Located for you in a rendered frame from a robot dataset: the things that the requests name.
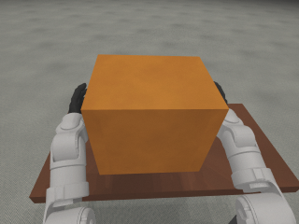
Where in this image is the robot right upper arm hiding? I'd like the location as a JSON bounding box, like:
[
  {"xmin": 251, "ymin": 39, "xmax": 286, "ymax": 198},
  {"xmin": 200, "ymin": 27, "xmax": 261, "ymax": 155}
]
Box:
[{"xmin": 235, "ymin": 192, "xmax": 295, "ymax": 224}]

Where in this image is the right robot hand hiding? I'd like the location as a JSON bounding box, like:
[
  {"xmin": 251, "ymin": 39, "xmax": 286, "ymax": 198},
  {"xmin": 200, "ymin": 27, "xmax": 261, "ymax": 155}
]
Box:
[{"xmin": 214, "ymin": 81, "xmax": 228, "ymax": 105}]

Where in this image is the carton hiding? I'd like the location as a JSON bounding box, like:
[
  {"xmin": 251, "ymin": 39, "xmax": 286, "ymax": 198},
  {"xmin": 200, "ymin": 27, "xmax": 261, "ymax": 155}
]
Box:
[{"xmin": 80, "ymin": 54, "xmax": 229, "ymax": 175}]

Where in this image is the robot left upper arm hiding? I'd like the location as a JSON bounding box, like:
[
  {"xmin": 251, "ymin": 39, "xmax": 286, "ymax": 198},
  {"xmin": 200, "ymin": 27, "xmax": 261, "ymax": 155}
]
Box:
[{"xmin": 45, "ymin": 206, "xmax": 96, "ymax": 224}]

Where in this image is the table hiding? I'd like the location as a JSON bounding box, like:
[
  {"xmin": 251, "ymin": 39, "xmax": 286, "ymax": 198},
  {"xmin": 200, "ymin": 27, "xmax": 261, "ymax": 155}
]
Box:
[{"xmin": 29, "ymin": 104, "xmax": 299, "ymax": 224}]

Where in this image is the robot right forearm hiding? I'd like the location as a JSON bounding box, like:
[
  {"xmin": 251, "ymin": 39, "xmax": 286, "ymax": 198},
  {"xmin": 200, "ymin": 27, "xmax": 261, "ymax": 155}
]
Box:
[{"xmin": 216, "ymin": 108, "xmax": 297, "ymax": 224}]

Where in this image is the robot left forearm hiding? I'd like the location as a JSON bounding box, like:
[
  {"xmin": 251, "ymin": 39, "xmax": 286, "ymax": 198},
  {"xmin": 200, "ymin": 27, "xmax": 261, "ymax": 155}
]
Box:
[{"xmin": 42, "ymin": 112, "xmax": 90, "ymax": 224}]

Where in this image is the left robot hand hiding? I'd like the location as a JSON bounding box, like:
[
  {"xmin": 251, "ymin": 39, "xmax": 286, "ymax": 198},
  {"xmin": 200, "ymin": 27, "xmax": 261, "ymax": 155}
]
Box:
[{"xmin": 68, "ymin": 83, "xmax": 87, "ymax": 114}]

